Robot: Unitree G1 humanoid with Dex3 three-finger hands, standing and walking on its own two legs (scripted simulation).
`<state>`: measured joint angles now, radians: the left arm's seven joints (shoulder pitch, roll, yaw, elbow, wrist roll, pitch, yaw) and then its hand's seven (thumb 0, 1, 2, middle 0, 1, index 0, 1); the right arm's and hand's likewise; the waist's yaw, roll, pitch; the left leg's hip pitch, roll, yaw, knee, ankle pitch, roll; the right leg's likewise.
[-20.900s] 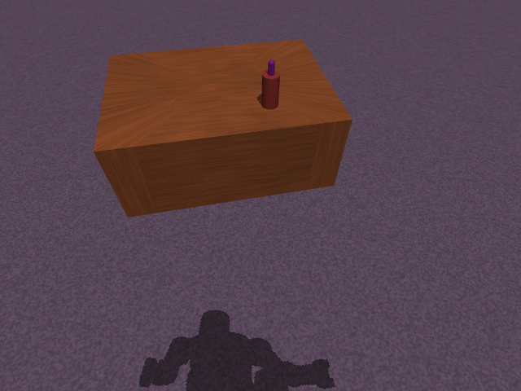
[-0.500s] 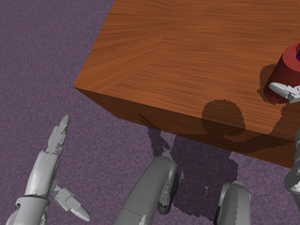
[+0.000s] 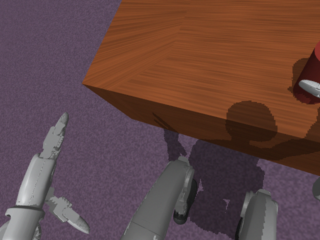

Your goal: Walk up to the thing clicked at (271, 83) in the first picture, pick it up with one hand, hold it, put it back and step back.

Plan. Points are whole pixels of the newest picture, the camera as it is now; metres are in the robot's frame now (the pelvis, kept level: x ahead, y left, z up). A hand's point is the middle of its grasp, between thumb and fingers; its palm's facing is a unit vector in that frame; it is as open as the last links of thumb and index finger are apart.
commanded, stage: loosen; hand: right
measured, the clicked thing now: out of the picture +0.54 -0.17 -0.02
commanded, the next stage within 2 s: open in 0.24 s
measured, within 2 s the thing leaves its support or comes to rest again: neither
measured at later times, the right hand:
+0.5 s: hand out of the picture +0.55 -0.18 -0.05, palm faces +0.11 +0.99 +0.00, open 11.3 cm
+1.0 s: hand out of the picture +0.56 -0.19 -0.03, palm faces +0.13 +0.99 -0.01, open 16.9 cm
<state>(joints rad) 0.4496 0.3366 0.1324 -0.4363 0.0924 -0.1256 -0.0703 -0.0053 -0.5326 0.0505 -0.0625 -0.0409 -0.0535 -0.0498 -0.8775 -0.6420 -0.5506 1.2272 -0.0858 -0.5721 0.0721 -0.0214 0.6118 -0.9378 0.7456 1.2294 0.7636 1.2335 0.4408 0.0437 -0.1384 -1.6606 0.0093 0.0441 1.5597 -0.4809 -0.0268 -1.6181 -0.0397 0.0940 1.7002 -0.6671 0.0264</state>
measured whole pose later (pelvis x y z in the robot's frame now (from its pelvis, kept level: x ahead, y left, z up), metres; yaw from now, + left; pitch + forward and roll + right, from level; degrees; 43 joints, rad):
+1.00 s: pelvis +0.00 +0.00 -0.01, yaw +0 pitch +34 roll +5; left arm 0.47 0.33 0.13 -0.44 0.07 -0.11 -0.07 -0.01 -0.53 0.05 -0.07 -0.05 -0.06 -0.06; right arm -0.87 -0.65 -0.57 1.11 -0.09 -0.51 0.09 -0.02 0.57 -0.13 0.19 0.17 0.20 0.17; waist 0.43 0.05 -0.14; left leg -1.68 0.00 0.04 1.58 -0.49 -0.03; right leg -1.63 -0.04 0.09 1.72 -0.68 0.03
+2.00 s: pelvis +0.07 -0.01 +0.16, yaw -3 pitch +14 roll +2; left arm 0.41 0.26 -0.05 0.07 -0.04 0.13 0.02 0.01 0.74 0.81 -0.19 -0.27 -0.19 -0.28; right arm -0.19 -0.35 -0.19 0.63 0.01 0.05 -0.05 -0.02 0.42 -0.13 0.07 0.07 0.07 0.07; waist 0.08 0.02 -0.11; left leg -0.77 0.02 0.02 0.90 -0.37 -0.03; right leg -0.71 -0.04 0.03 0.98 -0.51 0.01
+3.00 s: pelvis +0.04 +0.00 +0.17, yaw -4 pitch +5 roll +1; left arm 0.28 0.21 -0.03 0.50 -0.02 -0.13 0.15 0.02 0.90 0.90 -0.21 -0.30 -0.20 -0.31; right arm 0.45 -0.21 0.01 0.01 0.01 0.22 -0.15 -0.02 0.58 -0.03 0.06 0.04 0.05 0.04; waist 0.01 -0.02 -0.08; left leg -0.63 0.03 0.03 0.89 -0.36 -0.02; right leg -0.58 -0.03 0.05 0.96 -0.48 0.02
